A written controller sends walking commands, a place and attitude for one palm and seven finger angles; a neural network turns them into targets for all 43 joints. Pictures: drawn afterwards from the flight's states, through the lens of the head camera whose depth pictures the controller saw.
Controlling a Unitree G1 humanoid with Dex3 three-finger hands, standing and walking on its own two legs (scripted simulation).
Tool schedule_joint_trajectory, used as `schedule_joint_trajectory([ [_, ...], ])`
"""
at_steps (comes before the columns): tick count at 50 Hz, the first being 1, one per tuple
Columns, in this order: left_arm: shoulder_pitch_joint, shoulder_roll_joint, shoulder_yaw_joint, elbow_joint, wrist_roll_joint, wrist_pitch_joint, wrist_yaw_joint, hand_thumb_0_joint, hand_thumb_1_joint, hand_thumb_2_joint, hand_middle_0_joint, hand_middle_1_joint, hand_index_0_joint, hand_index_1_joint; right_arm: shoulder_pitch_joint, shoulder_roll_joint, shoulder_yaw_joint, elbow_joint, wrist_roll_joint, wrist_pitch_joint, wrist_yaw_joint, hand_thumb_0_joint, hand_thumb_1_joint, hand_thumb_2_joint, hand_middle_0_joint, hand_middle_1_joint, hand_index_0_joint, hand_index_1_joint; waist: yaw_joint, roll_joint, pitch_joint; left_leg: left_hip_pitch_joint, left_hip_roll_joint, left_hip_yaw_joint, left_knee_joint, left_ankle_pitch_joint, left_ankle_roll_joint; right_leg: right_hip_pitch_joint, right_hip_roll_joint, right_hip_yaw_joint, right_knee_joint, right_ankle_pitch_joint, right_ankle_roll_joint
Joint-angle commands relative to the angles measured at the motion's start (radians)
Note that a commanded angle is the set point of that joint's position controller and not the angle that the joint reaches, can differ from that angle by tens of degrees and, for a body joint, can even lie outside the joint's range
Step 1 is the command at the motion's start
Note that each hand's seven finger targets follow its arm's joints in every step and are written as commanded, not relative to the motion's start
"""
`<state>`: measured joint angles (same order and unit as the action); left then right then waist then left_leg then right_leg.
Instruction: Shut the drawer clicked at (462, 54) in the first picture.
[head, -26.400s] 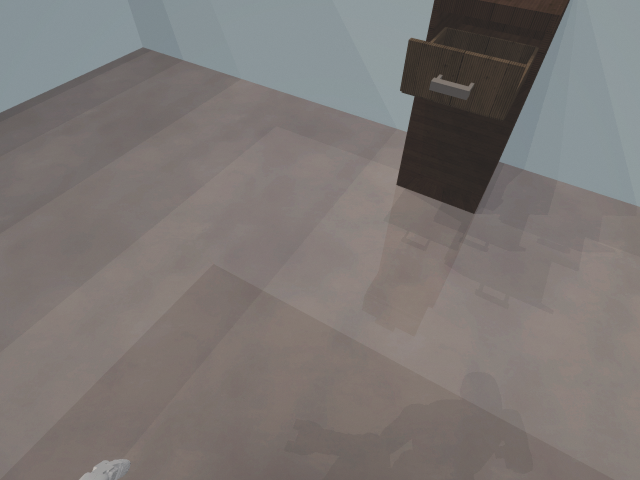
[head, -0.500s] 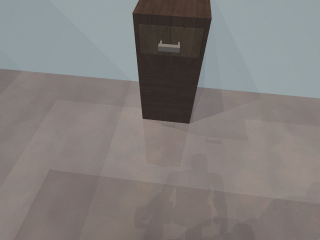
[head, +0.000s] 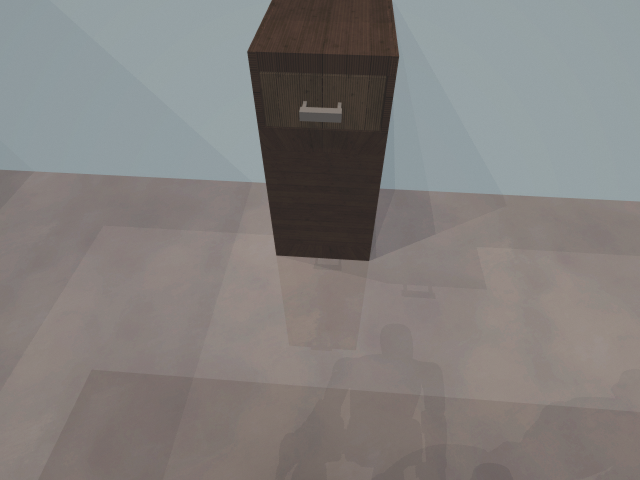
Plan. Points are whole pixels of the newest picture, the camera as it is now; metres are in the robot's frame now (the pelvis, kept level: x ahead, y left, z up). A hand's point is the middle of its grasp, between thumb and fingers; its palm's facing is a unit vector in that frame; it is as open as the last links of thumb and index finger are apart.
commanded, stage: let the arm hang, fingers relaxed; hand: left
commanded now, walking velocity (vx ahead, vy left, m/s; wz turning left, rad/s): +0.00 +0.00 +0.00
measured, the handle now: (321, 110) +1.02 +0.05 -0.08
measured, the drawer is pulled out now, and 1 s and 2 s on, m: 0.00 0.00 0.00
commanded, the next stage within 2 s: look to check the result in 0.14 s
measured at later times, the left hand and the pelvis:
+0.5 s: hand out of the picture +0.02 +0.18 -0.17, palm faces +0.03 -0.97 -0.22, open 7.4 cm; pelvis +0.01 -0.01 +0.00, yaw +0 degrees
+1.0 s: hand out of the picture +0.08 +0.21 -0.15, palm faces +0.01 -0.95 -0.31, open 7.4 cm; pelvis +0.02 -0.02 +0.00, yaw +0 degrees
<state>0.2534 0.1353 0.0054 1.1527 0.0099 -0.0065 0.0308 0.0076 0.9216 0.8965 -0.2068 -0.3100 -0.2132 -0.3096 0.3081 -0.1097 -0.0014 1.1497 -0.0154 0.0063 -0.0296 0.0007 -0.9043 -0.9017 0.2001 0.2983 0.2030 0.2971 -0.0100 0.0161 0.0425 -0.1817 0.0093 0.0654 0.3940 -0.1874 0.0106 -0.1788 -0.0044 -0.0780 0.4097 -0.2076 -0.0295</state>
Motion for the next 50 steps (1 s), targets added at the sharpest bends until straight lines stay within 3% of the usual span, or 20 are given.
schedule_joint_trajectory([
  [1, 0.064, 0.107, 0.025, -0.025, -0.002, -0.008, 0.009, 0.000, 0.900, 0.900, -0.200, -0.300, -0.200, -0.300, 0.081, -0.086, -0.017, -0.021, -0.004, -0.012, -0.008, 0.000, -0.900, -0.900, 0.200, 0.300, 0.200, 0.300, 0.005, 0.006, 0.040, -0.033, 0.092, -0.095, -0.080, 0.003, 0.017, -0.028, -0.102, 0.101, -0.099, -0.013, -0.016],
  [10, 0.058, 0.121, 0.032, -0.028, 0.000, -0.014, 0.009, 0.000, 0.900, 0.900, -0.200, -0.300, -0.200, -0.300, 0.070, -0.107, -0.026, -0.025, -0.001, -0.013, -0.010, 0.000, -0.900, -0.900, 0.200, 0.300, 0.200, 0.300, 0.003, -0.021, 0.039, -0.008, 0.094, -0.094, -0.072, 0.028, 0.019, -0.035, -0.103, 0.105, -0.104, 0.001, -0.020],
  [19, 0.029, 0.147, 0.036, -0.030, -0.001, -0.018, 0.006, 0.000, 0.900, 0.900, -0.200, -0.300, -0.200, -0.300, 0.028, -0.144, -0.029, -0.029, -0.003, -0.017, -0.010, 0.000, -0.900, -0.900, 0.200, 0.300, 0.200, 0.300, 0.002, 0.007, 0.023, 0.013, 0.100, -0.095, -0.073, 0.053, 0.016, -0.016, -0.109, 0.110, -0.111, 0.031, -0.022],
  [50, -0.146, 0.325, 0.055, -0.069, 0.001, -0.034, -0.007, 0.000, 0.900, 0.900, -0.200, -0.300, -0.200, -0.300, -0.140, -0.327, -0.042, -0.065, -0.003, -0.019, 0.004, 0.000, -0.900, -0.900, 0.200, 0.300, 0.200, 0.300, 0.000, -0.014, -0.044, 0.075, 0.118, -0.105, -0.096, 0.122, 0.003, 0.067, -0.134, 0.128, -0.159, 0.166, -0.017],
])
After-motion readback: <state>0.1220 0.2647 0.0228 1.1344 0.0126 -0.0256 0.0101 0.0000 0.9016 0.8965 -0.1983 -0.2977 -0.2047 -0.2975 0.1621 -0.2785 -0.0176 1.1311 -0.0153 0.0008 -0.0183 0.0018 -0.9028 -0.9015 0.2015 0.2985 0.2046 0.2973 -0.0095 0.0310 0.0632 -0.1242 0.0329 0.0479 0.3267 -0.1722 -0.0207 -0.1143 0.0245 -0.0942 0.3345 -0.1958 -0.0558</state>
